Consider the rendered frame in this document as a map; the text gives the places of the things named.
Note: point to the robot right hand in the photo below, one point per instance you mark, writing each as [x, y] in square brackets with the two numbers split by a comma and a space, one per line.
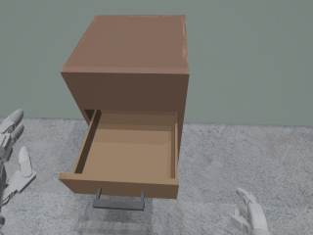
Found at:
[252, 217]

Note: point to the robot left hand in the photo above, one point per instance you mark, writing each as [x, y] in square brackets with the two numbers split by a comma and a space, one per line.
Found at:
[10, 131]

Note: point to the handle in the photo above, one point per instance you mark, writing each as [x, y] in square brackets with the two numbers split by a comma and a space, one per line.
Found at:
[118, 204]

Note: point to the cabinet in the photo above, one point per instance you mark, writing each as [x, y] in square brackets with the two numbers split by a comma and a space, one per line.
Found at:
[131, 63]

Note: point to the drawer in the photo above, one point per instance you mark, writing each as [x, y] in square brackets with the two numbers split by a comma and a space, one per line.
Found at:
[127, 152]

